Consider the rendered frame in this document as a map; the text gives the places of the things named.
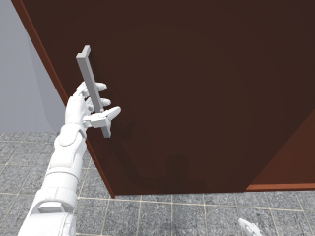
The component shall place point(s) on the wardrobe door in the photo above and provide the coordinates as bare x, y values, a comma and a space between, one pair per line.
295, 161
209, 90

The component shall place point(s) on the left robot hand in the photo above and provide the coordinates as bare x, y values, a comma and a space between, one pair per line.
77, 109

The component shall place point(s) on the right robot hand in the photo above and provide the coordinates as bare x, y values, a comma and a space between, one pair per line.
250, 229

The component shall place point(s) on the robot left upper arm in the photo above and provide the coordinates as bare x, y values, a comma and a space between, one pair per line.
50, 224

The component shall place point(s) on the robot left forearm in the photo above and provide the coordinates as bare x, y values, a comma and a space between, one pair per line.
58, 190

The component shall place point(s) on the handle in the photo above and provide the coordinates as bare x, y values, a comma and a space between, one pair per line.
89, 79

